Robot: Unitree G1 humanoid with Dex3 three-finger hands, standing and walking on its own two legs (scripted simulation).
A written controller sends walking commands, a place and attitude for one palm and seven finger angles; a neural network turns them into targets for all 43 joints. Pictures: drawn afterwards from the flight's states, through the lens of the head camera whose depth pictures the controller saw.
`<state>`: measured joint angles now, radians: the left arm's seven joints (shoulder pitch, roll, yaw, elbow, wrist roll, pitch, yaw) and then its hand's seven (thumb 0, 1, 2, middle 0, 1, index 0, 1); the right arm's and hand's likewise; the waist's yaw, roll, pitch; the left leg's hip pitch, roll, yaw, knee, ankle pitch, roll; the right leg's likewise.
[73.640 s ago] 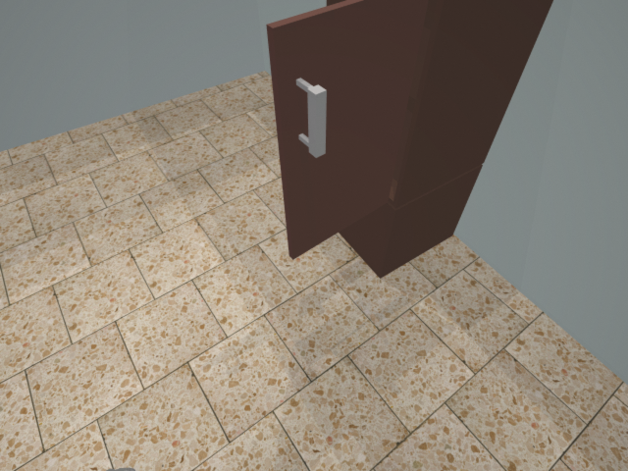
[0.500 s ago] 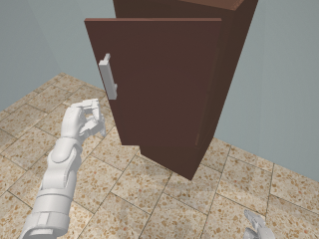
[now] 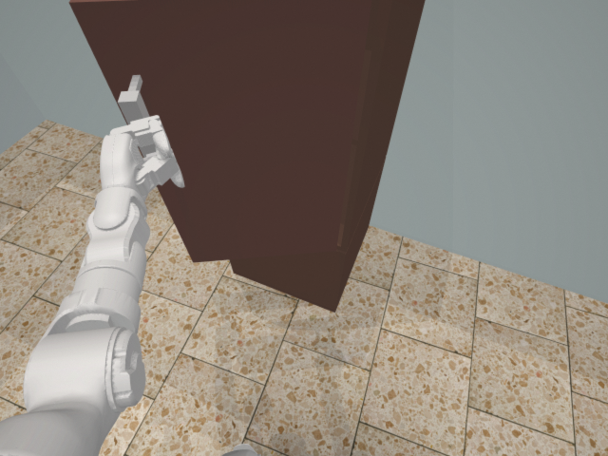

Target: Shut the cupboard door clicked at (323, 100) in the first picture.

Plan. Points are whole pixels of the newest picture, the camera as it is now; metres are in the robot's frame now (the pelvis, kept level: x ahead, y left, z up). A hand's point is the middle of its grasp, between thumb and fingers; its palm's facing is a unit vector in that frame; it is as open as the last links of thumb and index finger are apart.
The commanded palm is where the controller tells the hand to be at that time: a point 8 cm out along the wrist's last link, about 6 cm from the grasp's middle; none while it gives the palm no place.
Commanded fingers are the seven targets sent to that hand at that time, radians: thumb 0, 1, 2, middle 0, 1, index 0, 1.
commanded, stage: bring the fist close to the handle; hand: left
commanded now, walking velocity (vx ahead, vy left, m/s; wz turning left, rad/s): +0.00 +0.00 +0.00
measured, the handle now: (148, 126) +0.55 +0.21 +0.12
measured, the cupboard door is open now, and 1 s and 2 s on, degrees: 28 17 7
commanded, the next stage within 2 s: push the door shut along its arc in 0.22 s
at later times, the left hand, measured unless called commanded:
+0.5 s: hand (162, 167) +0.46 +0.17 +0.12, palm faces +0.06 -1.00 -0.02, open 3.1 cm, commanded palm +0.45 +0.21 +0.12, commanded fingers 0.00 0.90 0.90 -1.30 -1.50 -1.30 -1.50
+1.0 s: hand (172, 125) +0.54 +0.17 +0.13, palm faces -0.08 -1.00 +0.00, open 3.2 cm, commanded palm +0.54 +0.19 +0.12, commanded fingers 0.00 0.90 0.90 -1.30 -1.50 -1.30 -1.50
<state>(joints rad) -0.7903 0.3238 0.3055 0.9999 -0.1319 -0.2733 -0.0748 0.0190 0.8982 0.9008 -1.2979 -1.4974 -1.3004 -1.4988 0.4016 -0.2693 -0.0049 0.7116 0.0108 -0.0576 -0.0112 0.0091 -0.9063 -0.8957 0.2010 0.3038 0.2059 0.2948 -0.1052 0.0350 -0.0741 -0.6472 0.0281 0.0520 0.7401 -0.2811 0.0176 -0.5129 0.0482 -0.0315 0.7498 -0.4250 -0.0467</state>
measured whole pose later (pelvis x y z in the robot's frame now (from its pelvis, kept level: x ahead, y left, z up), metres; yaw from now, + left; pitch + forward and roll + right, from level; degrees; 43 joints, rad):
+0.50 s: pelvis +0.00 +0.00 +0.00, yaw +1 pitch +10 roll -1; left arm -0.82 0.36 0.27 1.08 -0.13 -0.27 -0.13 0.02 0.90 0.90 -1.30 -1.50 -1.30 -1.50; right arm 0.32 -0.26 0.01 0.66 0.03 -0.04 -0.02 0.01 -0.91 -0.90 0.20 0.30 0.21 0.29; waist -0.10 0.03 -0.08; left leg -0.65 0.03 0.03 0.76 -0.28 0.01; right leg -0.50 0.05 -0.06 0.75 -0.43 -0.05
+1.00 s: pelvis +0.00 +0.01 -0.02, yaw +1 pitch +19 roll -3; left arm -1.17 0.55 0.28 1.32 -0.11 -0.25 -0.26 0.02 0.90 0.90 -1.30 -1.50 -1.34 -1.50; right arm 0.47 -0.29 0.00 0.74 0.00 -0.06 -0.01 0.01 -0.91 -0.90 0.20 0.30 0.21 0.29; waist -0.20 0.04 -0.08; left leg -0.88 0.03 0.00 0.87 -0.31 0.03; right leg -0.71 0.06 -0.08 0.82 -0.44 -0.04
